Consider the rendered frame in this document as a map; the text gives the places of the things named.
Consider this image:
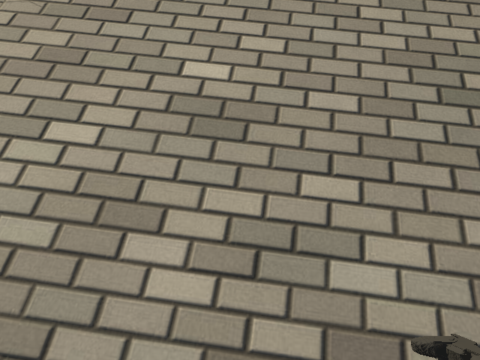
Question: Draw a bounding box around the robot right hand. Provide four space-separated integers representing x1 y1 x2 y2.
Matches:
411 334 480 360

